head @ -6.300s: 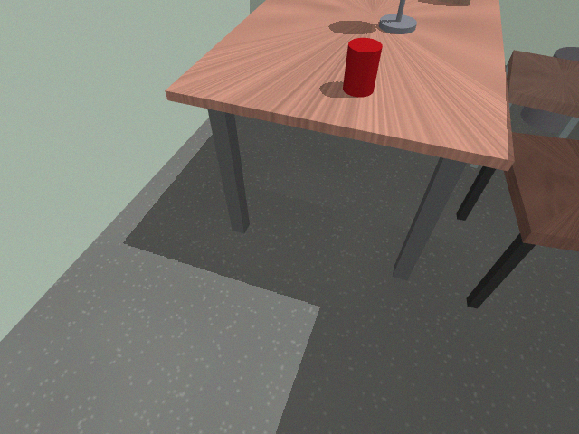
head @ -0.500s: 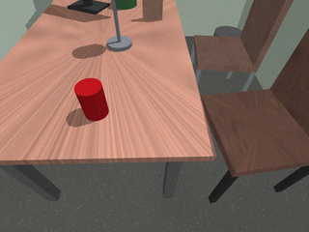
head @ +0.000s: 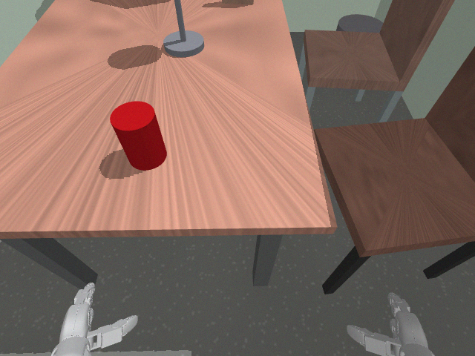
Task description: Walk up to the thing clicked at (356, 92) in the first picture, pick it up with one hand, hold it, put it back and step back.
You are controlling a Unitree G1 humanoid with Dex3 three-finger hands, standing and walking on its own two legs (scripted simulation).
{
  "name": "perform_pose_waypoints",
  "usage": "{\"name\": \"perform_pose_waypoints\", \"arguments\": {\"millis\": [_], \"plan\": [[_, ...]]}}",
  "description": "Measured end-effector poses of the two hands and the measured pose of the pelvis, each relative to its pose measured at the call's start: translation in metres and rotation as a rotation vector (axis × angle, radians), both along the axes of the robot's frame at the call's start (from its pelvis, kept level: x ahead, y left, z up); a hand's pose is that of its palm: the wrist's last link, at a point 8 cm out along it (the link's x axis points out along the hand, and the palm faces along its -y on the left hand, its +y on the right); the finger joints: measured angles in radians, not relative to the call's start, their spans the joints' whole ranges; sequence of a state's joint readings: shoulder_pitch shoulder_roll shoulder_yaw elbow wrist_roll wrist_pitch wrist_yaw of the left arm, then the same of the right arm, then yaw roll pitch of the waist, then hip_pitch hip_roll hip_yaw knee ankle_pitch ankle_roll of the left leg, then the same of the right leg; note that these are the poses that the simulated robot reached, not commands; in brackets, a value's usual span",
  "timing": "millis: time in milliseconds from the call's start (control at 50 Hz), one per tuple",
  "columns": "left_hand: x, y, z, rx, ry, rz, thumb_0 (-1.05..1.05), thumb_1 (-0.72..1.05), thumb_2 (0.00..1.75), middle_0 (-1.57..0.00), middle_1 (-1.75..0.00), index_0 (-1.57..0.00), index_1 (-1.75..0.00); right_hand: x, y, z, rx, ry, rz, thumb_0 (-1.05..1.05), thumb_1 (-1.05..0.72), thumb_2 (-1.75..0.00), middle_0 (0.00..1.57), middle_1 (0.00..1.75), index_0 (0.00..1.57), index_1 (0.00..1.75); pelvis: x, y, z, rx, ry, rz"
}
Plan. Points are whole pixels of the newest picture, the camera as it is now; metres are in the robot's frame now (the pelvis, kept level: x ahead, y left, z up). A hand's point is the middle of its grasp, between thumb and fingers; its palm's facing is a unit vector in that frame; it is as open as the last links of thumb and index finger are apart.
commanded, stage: rise first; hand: left
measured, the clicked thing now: (140, 137) +0.54 +0.23 +0.01
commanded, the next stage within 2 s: go down in 1.48 s
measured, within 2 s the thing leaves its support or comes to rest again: neither
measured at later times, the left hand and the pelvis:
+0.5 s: hand (80, 300) +0.20 +0.26 +0.00, palm faces +0.32 -0.86 -0.39, open 17.4 cm; pelvis +0.02 -0.01 +0.00, yaw +0 degrees
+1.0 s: hand (53, 299) +0.19 +0.27 +0.06, palm faces +0.38 -0.82 -0.43, open 17.6 cm; pelvis +0.01 -0.02 +0.00, yaw +1 degrees
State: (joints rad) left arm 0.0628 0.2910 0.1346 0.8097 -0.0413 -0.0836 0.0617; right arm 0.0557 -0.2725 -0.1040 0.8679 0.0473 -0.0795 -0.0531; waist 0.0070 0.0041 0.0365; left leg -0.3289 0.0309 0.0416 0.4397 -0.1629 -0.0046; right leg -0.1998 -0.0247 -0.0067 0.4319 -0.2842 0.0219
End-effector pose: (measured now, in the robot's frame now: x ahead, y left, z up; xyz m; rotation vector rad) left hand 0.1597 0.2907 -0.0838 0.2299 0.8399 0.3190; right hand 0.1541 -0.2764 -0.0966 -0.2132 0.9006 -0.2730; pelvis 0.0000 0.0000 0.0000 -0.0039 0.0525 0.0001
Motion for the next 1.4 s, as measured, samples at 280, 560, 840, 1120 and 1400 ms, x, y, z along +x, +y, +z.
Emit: {"name": "perform_pose_waypoints", "arguments": {"millis": [280,560,840,1120,1400], "plan": [[0.005,0.006,0.062,0.116,-0.225,0.009,0.0,-0.36,0.07,-0.05,-0.05,-0.06,-0.05,0.009,0.024,0.011,0.049,-0.093,0.072,0.0,0.34,-0.09,0.05,0.05,0.06,0.05,0.017,-0.007,0.002,0.011,-0.043,0.0],[0.004,0.009,0.118,0.197,-0.413,-0.009,-0.01,-0.52,0.01,-0.05,-0.05,-0.06,-0.04,0.008,0.012,0.007,0.053,-0.079,0.079,-0.01,0.5,-0.03,0.05,0.05,0.06,0.05,0.019,-0.015,0.002,0.017,-0.076,0.01],[-0.007,0.011,0.154,0.281,-0.532,-0.034,-0.01,-0.56,0.01,-0.06,-0.05,-0.07,-0.05,0.009,0.003,0.003,0.042,-0.072,0.07,-0.01,0.49,-0.04,0.05,0.05,0.06,0.05,0.012,-0.019,0.002,0.018,-0.089,0.02],[-0.012,0.014,0.179,0.336,-0.635,-0.054,-0.01,-0.58,0.02,-0.06,-0.06,-0.07,-0.05,0.01,0.002,0.009,0.044,-0.12,0.07,-0.01,0.49,-0.05,0.05,0.05,0.06,0.05,0.009,-0.02,0.002,0.02,-0.1,0.025],[-0.01,0.018,0.198,0.377,-0.711,-0.084,-0.01,-0.6,0.05,-0.07,-0.06,-0.07,-0.06,0.006,0.0,0.014,0.032,-0.142,0.062,-0.01,0.48,-0.06,0.05,0.05,0.06,0.05,0.007,-0.016,0.003,0.018,-0.105,0.023]]}}
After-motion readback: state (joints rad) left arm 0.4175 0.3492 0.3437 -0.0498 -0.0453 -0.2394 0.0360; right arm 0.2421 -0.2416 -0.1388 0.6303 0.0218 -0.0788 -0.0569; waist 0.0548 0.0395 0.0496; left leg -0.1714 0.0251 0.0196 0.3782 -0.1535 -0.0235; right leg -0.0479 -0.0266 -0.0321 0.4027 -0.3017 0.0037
